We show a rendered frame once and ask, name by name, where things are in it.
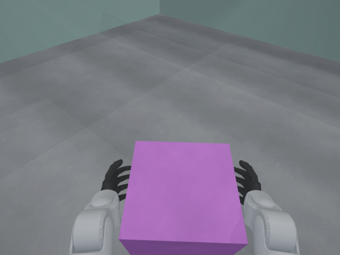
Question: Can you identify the carton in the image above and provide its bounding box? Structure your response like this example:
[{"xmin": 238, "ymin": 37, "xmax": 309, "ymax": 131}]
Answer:
[{"xmin": 118, "ymin": 141, "xmax": 248, "ymax": 255}]

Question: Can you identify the left robot forearm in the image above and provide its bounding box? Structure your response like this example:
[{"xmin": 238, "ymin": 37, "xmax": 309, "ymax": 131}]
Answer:
[{"xmin": 69, "ymin": 190, "xmax": 121, "ymax": 255}]

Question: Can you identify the left robot hand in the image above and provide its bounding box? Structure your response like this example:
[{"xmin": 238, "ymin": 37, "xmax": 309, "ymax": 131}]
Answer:
[{"xmin": 101, "ymin": 159, "xmax": 131, "ymax": 201}]

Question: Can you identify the right robot hand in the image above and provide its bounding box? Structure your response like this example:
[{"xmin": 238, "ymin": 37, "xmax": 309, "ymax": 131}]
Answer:
[{"xmin": 234, "ymin": 160, "xmax": 261, "ymax": 205}]

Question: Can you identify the right robot forearm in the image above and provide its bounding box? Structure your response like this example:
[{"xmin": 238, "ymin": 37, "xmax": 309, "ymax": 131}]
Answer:
[{"xmin": 243, "ymin": 190, "xmax": 300, "ymax": 255}]

